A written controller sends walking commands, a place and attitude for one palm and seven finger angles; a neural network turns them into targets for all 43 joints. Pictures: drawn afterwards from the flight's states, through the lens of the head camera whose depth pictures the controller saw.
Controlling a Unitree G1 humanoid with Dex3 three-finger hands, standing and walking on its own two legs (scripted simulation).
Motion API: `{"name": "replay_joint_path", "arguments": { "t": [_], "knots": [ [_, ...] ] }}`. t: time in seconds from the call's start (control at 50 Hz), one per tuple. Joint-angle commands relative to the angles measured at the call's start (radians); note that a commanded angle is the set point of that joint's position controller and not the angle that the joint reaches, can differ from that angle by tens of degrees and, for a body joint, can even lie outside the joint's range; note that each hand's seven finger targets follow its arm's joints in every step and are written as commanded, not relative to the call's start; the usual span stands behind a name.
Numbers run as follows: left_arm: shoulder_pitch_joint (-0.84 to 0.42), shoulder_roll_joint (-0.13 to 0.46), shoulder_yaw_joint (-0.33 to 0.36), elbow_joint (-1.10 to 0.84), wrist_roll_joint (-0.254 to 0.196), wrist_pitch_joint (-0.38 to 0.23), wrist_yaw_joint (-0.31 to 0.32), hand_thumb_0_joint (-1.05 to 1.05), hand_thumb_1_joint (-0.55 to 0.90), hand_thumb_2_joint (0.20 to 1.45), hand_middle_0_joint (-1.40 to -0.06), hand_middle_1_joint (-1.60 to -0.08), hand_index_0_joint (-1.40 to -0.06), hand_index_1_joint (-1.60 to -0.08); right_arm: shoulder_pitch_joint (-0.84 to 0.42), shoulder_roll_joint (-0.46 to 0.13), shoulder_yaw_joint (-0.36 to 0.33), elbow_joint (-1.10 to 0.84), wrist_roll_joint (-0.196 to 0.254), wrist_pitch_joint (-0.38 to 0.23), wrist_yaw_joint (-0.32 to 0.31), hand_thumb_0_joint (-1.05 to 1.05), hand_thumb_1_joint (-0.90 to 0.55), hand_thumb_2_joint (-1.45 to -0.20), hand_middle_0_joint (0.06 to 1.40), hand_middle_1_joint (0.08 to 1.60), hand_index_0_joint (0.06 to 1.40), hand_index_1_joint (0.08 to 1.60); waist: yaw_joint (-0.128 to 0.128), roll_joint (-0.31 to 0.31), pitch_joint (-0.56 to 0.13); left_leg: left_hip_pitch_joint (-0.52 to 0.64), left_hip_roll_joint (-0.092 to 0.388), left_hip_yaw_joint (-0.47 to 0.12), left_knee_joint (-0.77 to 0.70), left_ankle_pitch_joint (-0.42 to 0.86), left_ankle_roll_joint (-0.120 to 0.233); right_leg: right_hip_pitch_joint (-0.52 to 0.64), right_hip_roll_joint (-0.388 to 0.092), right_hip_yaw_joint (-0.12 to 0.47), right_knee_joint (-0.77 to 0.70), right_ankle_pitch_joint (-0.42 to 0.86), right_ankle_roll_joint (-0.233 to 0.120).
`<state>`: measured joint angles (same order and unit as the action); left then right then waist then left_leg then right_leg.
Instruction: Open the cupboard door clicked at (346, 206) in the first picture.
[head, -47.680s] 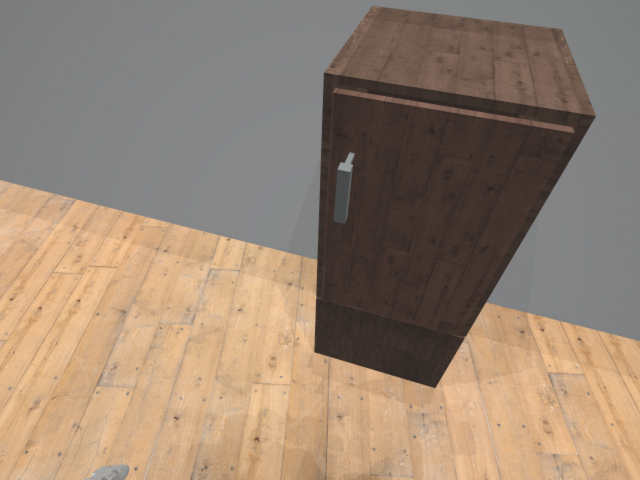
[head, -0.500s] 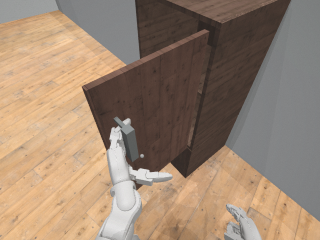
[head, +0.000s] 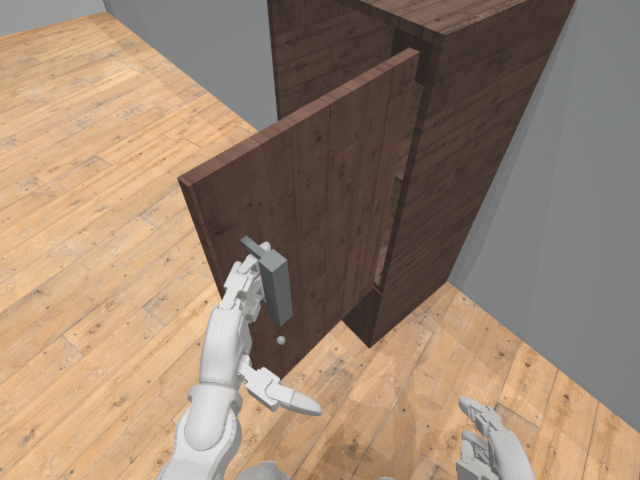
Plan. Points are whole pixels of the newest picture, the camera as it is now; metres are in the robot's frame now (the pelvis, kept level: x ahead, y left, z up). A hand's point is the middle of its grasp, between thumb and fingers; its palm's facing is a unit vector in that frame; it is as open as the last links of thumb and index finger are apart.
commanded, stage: slide the hand sideways off the handle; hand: left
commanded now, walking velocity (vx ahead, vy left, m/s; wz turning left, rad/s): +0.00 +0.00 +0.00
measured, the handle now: (265, 281) +0.34 +0.09 +0.07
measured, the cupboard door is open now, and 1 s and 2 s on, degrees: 97 96 96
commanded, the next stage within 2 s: draw the hand back to the body in 0.70 s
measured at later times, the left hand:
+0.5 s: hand (240, 373) +0.23 +0.10 +0.07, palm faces -0.01 -1.00 -0.03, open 16.2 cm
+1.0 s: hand (187, 385) +0.20 +0.15 +0.09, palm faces -0.02 -1.00 -0.06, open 16.3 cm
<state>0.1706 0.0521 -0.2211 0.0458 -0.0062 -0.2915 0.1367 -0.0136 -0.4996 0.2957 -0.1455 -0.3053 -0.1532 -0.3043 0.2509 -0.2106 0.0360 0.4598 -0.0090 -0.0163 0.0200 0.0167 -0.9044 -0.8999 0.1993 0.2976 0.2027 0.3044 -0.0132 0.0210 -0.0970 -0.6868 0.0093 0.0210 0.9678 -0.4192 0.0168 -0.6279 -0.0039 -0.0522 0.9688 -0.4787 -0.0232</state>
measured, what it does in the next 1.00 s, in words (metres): stands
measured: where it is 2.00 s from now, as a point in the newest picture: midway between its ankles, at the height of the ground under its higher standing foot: outside the picture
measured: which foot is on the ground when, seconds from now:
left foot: down 0.00-1.00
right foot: down 0.00-1.00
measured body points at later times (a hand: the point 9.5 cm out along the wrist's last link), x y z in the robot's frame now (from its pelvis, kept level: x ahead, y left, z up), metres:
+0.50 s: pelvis +0.03 -0.02 +0.00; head +0.07 -0.03 +0.44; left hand +0.22 +0.16 +0.07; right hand +0.21 -0.24 -0.08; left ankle +0.04 +0.11 -0.68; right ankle +0.01 -0.11 -0.68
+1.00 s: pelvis +0.01 -0.01 -0.01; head +0.03 -0.02 +0.44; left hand +0.20 +0.20 +0.10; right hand +0.19 -0.23 -0.08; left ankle +0.04 +0.11 -0.68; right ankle +0.01 -0.11 -0.68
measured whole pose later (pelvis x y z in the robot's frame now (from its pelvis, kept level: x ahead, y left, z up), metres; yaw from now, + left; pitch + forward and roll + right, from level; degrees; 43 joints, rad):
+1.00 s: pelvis +0.01 -0.01 -0.01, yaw +1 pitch +9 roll -2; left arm 0.55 0.22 0.05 -0.30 -0.24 -0.28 -0.16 -0.01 -0.50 0.30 -0.15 -0.30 -0.15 -0.30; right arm 0.28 -0.22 0.03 0.43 0.04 -0.07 -0.06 0.02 -0.90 -0.90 0.20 0.30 0.20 0.30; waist 0.01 0.06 -0.14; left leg -0.73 0.03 -0.02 1.04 -0.47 0.00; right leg -0.65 0.02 -0.09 1.01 -0.52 -0.04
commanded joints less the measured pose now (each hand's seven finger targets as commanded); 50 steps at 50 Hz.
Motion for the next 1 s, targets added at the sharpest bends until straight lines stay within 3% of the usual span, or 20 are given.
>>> {"name": "replay_joint_path", "arguments": {
  "t": [0.0, 0.1, 0.18, 0.3, 0.38, 0.44, 0.52, 0.64, 0.68, 0.74, 0.76, 0.86, 0.9, 0.98],
  "knots": [
    [-0.078, 0.016, 0.038, -0.287, -0.021, -0.052, -0.019, 0.0, -0.5, 0.3, -0.15, -0.3, -0.15, -0.3, -0.09, -0.108, -0.044, -0.179, 0.005, -0.043, -0.008, 0.0, -0.9, -0.9, 0.2, 0.3, 0.2, 0.3, 0.006, -0.036, -0.168, 0.151, -0.011, -0.046, -0.162, 0.068, 0.006, 0.044, 0.017, 0.011, -0.187, 0.125, -0.014],
    [-0.012, 0.041, 0.065, -0.342, -0.045, -0.058, -0.044, 0.0, -0.5, 0.3, -0.15, -0.3, -0.15, -0.3, -0.08, -0.108, -0.044, -0.179, 0.008, -0.057, -0.021, 0.0, -0.9, -0.9, 0.2, 0.3, 0.2, 0.3, -0.006, -0.05, -0.157, 0.146, -0.011, -0.049, -0.141, 0.101, 0.009, 0.04, 0.021, 0.012, -0.178, 0.169, -0.007],
    [0.084, 0.043, 0.077, -0.382, -0.061, -0.067, -0.068, 0.0, -0.5, 0.3, -0.15, -0.3, -0.15, -0.3, -0.067, -0.106, -0.047, -0.187, 0.006, -0.065, -0.021, 0.0, -0.9, -0.9, 0.2, 0.3, 0.2, 0.3, 0.003, -0.043, -0.175, 0.141, -0.016, -0.044, -0.125, 0.141, 0.007, 0.054, 0.02, 0.011, -0.158, 0.231, -0.006],
    [0.237, 0.116, 0.163, -0.434, -0.082, -0.071, -0.108, 0.0, -0.5, 0.3, -0.15, -0.3, -0.15, -0.3, -0.048, -0.107, -0.054, -0.196, 0.008, -0.067, -0.027, 0.0, -0.9, -0.9, 0.2, 0.3, 0.2, 0.3, 0.015, -0.057, -0.199, 0.118, -0.02, -0.031, -0.094, 0.215, 0.009, 0.1, 0.018, 0.028, -0.14, 0.354, 0.001],
    [0.309, 0.124, 0.177, -0.489, -0.111, -0.088, -0.149, 0.0, -0.5, 0.3, -0.15, -0.3, -0.15, -0.3, -0.042, -0.105, -0.057, -0.204, 0.011, -0.072, -0.03, 0.0, -0.9, -0.9, 0.2, 0.3, 0.2, 0.3, 0.008, -0.037, -0.196, 0.104, -0.025, -0.027, -0.074, 0.231, 0.007, 0.101, 0.012, 0.034, -0.129, 0.417, 0.01],
    [0.371, 0.159, 0.242, -0.484, -0.143, -0.1, -0.178, 0.0, -0.5, 0.3, -0.15, -0.3, -0.15, -0.3, -0.037, -0.105, -0.065, -0.197, 0.015, -0.075, -0.038, 0.0, -0.9, -0.9, 0.2, 0.3, 0.2, 0.3, 0.01, -0.064, -0.187, 0.069, -0.025, -0.03, -0.055, 0.214, 0.004, 0.108, 0.007, 0.053, -0.133, 0.442, 0.023],
    [0.423, 0.154, 0.243, -0.512, -0.17, -0.127, -0.23, 0.0, -0.5, 0.3, -0.15, -0.3, -0.15, -0.3, -0.037, -0.102, -0.07, -0.2, 0.018, -0.082, -0.043, 0.0, -0.9, -0.9, 0.2, 0.3, 0.2, 0.3, 0.003, -0.049, -0.186, 0.054, -0.029, -0.033, -0.034, 0.232, 0.003, 0.107, 0.0, 0.06, -0.116, 0.505, 0.032],
    [0.427, 0.208, 0.301, -0.512, -0.213, -0.155, -0.303, 0.0, -0.5, 0.3, -0.15, -0.3, -0.15, -0.3, -0.041, -0.11, -0.077, -0.192, 0.023, -0.09, -0.06, 0.0, -0.9, -0.9, 0.2, 0.3, 0.2, 0.3, -0.006, -0.05, -0.178, -0.003, -0.029, -0.04, 0.008, 0.17, 0.002, 0.07, -0.01, 0.101, -0.13, 0.403, 0.04],
    [0.383, 0.21, 0.299, -0.513, -0.225, -0.16, -0.323, 0.0, -0.5, 0.3, -0.15, -0.3, -0.15, -0.3, -0.043, -0.116, -0.075, -0.189, 0.025, -0.097, -0.067, 0.0, -0.9, -0.9, 0.2, 0.3, 0.2, 0.3, -0.016, -0.039, -0.166, -0.013, -0.028, -0.041, 0.02, 0.145, 0.003, 0.039, -0.009, 0.105, -0.137, 0.335, 0.038],
    [0.359, 0.223, 0.321, -0.488, -0.246, -0.154, -0.333, 0.0, -0.5, 0.3, -0.15, -0.3, -0.15, -0.3, -0.048, -0.122, -0.073, -0.186, 0.027, -0.107, -0.075, 0.0, -0.9, -0.9, 0.2, 0.3, 0.2, 0.3, -0.011, -0.053, -0.159, -0.031, -0.025, -0.043, 0.028, 0.112, 0.002, 0.025, -0.011, 0.117, -0.154, 0.235, 0.034],
    [0.361, 0.202, 0.297, -0.49, -0.246, -0.149, -0.336, 0.0, -0.5, 0.3, -0.15, -0.3, -0.15, -0.3, -0.049, -0.122, -0.072, -0.193, 0.027, -0.112, -0.076, 0.0, -0.9, -0.9, 0.2, 0.3, 0.2, 0.3, -0.009, -0.05, -0.164, -0.024, -0.026, -0.044, 0.021, 0.107, 0.003, 0.017, -0.007, 0.107, -0.153, 0.214, 0.031],
    [0.359, 0.268, 0.342, -0.593, -0.245, -0.103, -0.303, 0.0, -0.5, 0.3, -0.15, -0.3, -0.15, -0.3, -0.054, -0.116, -0.067, -0.213, 0.04, -0.118, -0.083, 0.0, -0.9, -0.9, 0.2, 0.3, 0.2, 0.3, 0.022, 0.032, -0.214, 0.061, -0.023, -0.045, -0.042, 0.128, 0.01, 0.05, 0.012, 0.071, -0.16, 0.18, 0.012],
    [0.369, 0.288, 0.376, -0.577, -0.242, -0.073, -0.284, 0.0, -0.5, 0.3, -0.15, -0.3, -0.15, -0.3, -0.058, -0.114, -0.065, -0.21, 0.044, -0.114, -0.086, 0.0, -0.9, -0.9, 0.2, 0.3, 0.2, 0.3, 0.028, -0.008, -0.188, 0.061, -0.019, -0.05, -0.066, 0.12, 0.011, 0.063, 0.019, 0.06, -0.175, 0.151, 0.01],
    [0.386, 0.247, 0.357, -0.556, -0.253, -0.013, -0.277, 0.0, -0.5, 0.3, -0.15, -0.3, -0.15, -0.3, -0.068, -0.114, -0.052, -0.213, 0.053, -0.118, -0.087, 0.0, -0.9, -0.9, 0.2, 0.3, 0.2, 0.3, 0.024, 0.007, -0.104, 0.082, -0.015, -0.056, -0.118, 0.07, 0.008, 0.044, 0.027, 0.031, -0.21, 0.087, 0.01]
  ]
}}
